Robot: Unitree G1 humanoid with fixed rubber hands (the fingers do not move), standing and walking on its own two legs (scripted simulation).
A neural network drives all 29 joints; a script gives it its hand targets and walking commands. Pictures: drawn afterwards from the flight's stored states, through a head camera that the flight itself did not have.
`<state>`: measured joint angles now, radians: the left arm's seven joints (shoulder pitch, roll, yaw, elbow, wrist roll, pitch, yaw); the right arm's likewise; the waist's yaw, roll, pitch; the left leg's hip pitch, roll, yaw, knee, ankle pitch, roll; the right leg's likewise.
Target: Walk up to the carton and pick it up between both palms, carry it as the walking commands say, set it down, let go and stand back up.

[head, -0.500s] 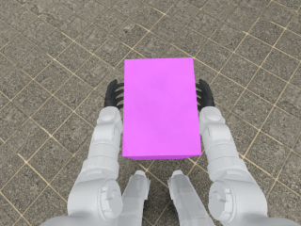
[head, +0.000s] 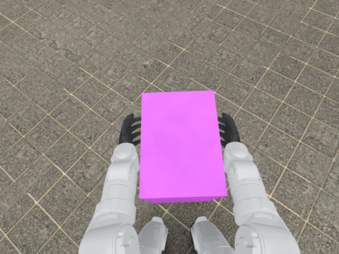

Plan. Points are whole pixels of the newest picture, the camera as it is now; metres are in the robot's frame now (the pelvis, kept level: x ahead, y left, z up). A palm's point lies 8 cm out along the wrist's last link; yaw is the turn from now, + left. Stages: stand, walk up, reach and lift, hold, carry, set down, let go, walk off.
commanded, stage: reach and lift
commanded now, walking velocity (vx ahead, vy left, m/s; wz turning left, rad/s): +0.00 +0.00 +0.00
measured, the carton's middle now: (178, 155) +0.35 +0.00 -0.11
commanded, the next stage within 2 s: none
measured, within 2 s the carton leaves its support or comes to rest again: neither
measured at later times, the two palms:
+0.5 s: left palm (122, 141) +0.34 +0.13 +0.03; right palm (242, 140) +0.34 -0.13 +0.02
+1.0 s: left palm (111, 139) +0.32 +0.13 +0.09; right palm (253, 137) +0.32 -0.13 +0.09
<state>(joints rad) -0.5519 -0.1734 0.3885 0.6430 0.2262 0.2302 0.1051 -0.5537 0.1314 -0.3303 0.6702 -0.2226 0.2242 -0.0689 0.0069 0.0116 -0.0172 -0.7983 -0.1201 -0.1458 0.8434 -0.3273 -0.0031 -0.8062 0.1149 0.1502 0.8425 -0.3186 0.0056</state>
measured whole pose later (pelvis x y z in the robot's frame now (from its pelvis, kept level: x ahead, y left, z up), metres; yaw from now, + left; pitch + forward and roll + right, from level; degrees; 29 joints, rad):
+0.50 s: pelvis +0.02 +0.00 +0.04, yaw +0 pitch +6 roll +1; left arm -0.41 -0.20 0.34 0.53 0.23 0.38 0.10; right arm -0.41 0.16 -0.28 0.55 -0.21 0.38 -0.06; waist 0.01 0.01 0.00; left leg -0.42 -0.10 -0.15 0.58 -0.25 0.00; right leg -0.44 0.10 0.16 0.60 -0.25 -0.01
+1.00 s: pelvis +0.02 +0.00 +0.04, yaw +0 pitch -7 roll +0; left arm -0.39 -0.19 0.31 0.46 0.23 0.64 0.09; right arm -0.39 0.17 -0.25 0.47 -0.23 0.65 -0.08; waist 0.00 0.01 0.01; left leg -0.11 -0.09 -0.16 0.48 -0.24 0.01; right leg -0.13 0.08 0.15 0.50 -0.24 -0.02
